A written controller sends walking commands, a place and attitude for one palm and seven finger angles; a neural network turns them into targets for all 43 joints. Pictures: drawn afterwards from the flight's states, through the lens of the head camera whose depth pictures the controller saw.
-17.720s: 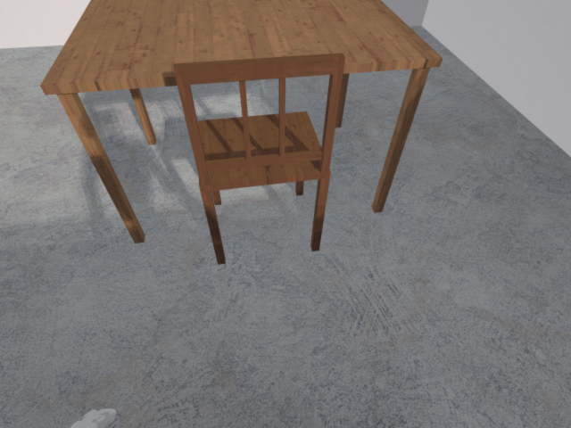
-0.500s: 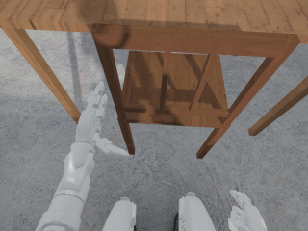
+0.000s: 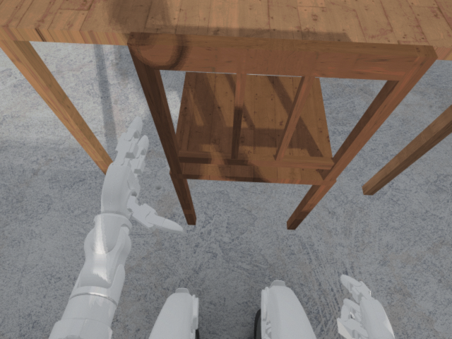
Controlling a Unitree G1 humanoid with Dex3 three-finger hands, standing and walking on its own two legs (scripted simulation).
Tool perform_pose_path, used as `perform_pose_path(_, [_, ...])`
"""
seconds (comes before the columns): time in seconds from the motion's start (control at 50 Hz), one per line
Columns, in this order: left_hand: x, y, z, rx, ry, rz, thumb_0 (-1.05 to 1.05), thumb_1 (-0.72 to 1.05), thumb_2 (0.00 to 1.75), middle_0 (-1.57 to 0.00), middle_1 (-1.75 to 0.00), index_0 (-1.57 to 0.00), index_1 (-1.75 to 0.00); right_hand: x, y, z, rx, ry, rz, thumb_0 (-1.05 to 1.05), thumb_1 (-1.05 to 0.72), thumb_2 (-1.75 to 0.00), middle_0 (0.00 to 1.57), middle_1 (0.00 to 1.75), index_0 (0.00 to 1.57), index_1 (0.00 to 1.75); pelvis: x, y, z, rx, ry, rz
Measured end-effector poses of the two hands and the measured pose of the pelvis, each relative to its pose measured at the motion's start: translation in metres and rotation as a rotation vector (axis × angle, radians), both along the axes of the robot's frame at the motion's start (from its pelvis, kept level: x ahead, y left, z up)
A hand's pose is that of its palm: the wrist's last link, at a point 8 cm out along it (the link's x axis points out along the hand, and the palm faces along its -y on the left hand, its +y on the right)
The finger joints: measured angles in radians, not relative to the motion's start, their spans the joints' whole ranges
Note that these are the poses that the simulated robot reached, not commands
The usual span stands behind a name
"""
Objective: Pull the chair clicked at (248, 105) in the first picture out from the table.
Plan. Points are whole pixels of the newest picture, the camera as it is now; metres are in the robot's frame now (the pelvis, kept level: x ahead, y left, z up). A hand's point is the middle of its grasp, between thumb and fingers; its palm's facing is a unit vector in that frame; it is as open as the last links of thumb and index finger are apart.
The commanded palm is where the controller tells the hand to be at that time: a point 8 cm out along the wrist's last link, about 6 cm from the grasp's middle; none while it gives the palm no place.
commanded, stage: aim the fingers beside a spindle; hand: left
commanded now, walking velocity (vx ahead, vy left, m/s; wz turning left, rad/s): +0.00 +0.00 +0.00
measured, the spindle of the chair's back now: (237, 121) +0.51 -0.02 +0.02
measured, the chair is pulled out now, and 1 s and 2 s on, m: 0.00 0.00 0.00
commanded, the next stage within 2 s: push the fingers through the gap in 1.08 s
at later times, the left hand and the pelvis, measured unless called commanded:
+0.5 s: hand (159, 185) +0.37 +0.12 +0.01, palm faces -0.08 -1.00 -0.04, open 16.9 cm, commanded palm +0.35 +0.18 +0.02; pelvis +0.00 +0.00 +0.00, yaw +0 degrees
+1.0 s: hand (161, 189) +0.36 +0.11 +0.04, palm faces -0.08 -0.99 -0.06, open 16.9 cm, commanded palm +0.35 +0.17 +0.03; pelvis +0.00 +0.00 +0.00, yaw +0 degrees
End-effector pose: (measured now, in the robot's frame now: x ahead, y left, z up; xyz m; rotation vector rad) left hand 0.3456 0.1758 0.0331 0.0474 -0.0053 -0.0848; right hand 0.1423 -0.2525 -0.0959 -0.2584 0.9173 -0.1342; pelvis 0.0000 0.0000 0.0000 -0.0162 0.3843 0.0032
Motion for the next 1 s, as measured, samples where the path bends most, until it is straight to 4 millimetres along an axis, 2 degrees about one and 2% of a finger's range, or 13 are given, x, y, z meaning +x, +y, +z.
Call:
perform_pose_path(0.08, [0.003, 0.007, 0.005, 0.007, -0.002, 0.022, -0.02, -0.50, 0.30, -0.06, -0.08, -0.06, -0.08, -0.001, 0.003, 0.000, 0.014, 0.010, 0.008, 0.01, -0.91, -0.90, 0.20, 0.30, 0.20, 0.30, 0.001, 0.000, 0.002, 0.002, -0.001, 0.000])
perform_pose_path(0.2, [0.002, 0.005, -0.018, -0.007, 0.099, 0.003, -0.02, -0.50, 0.30, -0.06, -0.08, -0.06, -0.08, -0.001, 0.005, -0.001, 0.014, 0.016, 0.009, 0.01, -0.91, -0.90, 0.20, 0.30, 0.20, 0.30, 0.001, 0.002, 0.000, 0.000, 0.008, 0.001])
perform_pose_path(0.24, [0.000, 0.002, -0.020, -0.011, 0.095, -0.008, -0.02, -0.50, 0.30, -0.06, -0.08, -0.06, -0.08, -0.001, 0.005, -0.001, 0.008, 0.015, 0.007, 0.01, -0.91, -0.90, 0.20, 0.30, 0.21, 0.30, 0.001, 0.002, 0.000, -0.003, 0.009, 0.001])
perform_pose_path(0.36, [0.002, 0.000, 0.004, 0.000, -0.015, -0.001, -0.02, -0.50, 0.30, -0.06, -0.08, -0.06, -0.08, -0.002, 0.008, -0.003, 0.012, 0.022, 0.005, 0.01, -0.91, -0.90, 0.20, 0.30, 0.20, 0.30, 0.003, 0.004, 0.001, -0.003, 0.004, 0.001])
perform_pose_path(0.4, [0.006, 0.002, 0.005, 0.005, -0.014, 0.006, -0.02, -0.50, 0.30, -0.06, -0.08, -0.06, -0.08, -0.002, 0.010, -0.003, 0.019, 0.029, 0.008, 0.01, -0.91, -0.90, 0.20, 0.30, 0.20, 0.30, 0.003, 0.004, 0.001, -0.002, 0.003, 0.002])
perform_pose_path(0.54, [0.007, 0.001, -0.020, -0.007, 0.105, -0.001, -0.02, -0.50, 0.30, -0.06, -0.08, -0.06, -0.08, -0.002, 0.010, -0.002, 0.022, 0.029, 0.001, 0.01, -0.91, -0.90, 0.20, 0.30, 0.21, 0.30, 0.003, 0.004, 0.001, -0.001, 0.014, -0.003])
perform_pose_path(0.58, [0.001, -0.001, -0.017, -0.010, 0.091, -0.005, -0.02, -0.50, 0.30, -0.06, -0.08, -0.06, -0.08, -0.001, 0.009, -0.001, 0.020, 0.023, -0.006, 0.01, -0.91, -0.90, 0.20, 0.30, 0.21, 0.30, 0.004, 0.005, 0.001, -0.001, 0.012, -0.005])
perform_pose_path(0.64, [-0.006, -0.002, -0.002, -0.005, 0.029, -0.001, -0.02, -0.50, 0.30, -0.06, -0.08, -0.06, -0.08, 0.000, 0.009, 0.001, 0.020, 0.019, -0.007, 0.01, -0.91, -0.90, 0.20, 0.30, 0.20, 0.30, 0.006, 0.005, 0.004, -0.001, 0.004, -0.005])
perform_pose_path(0.7, [-0.006, 0.000, 0.009, 0.004, -0.013, 0.010, -0.02, -0.50, 0.30, -0.06, -0.08, -0.06, -0.08, 0.002, 0.009, 0.001, 0.023, 0.021, 0.006, 0.01, -0.91, -0.90, 0.20, 0.30, 0.20, 0.30, 0.007, 0.004, 0.005, -0.001, -0.004, 0.000])
perform_pose_path(0.74, [-0.003, 0.001, 0.007, 0.010, -0.005, 0.016, -0.02, -0.50, 0.30, -0.06, -0.08, -0.06, -0.08, 0.003, 0.010, 0.001, 0.024, 0.023, 0.015, 0.01, -0.91, -0.90, 0.20, 0.30, 0.20, 0.30, 0.006, 0.003, 0.004, 0.000, -0.004, 0.003])
perform_pose_path(0.8, [0.002, 0.000, -0.007, 0.007, 0.050, 0.011, -0.02, -0.50, 0.30, -0.06, -0.08, -0.06, -0.08, 0.005, 0.009, 0.000, 0.021, 0.019, 0.020, 0.01, -0.91, -0.90, 0.20, 0.30, 0.20, 0.30, 0.004, 0.002, 0.002, -0.001, 0.001, 0.005])
perform_pose_path(0.88, [0.000, -0.005, -0.018, -0.004, 0.090, -0.010, -0.02, -0.50, 0.30, -0.06, -0.08, -0.06, -0.08, 0.007, 0.006, 0.000, 0.014, 0.004, 0.008, 0.01, -0.91, -0.90, 0.20, 0.30, 0.21, 0.30, 0.003, 0.001, 0.000, -0.001, 0.007, 0.002])
perform_pose_path(1.0, [-0.007, -0.007, 0.005, 0.008, -0.002, -0.001, -0.02, -0.50, 0.30, -0.06, -0.08, -0.06, -0.08, 0.006, 0.006, 0.000, 0.022, 0.002, 0.007, 0.01, -0.91, -0.90, 0.20, 0.30, 0.20, 0.30, 0.004, 0.001, 0.003, 0.003, -0.003, 0.000])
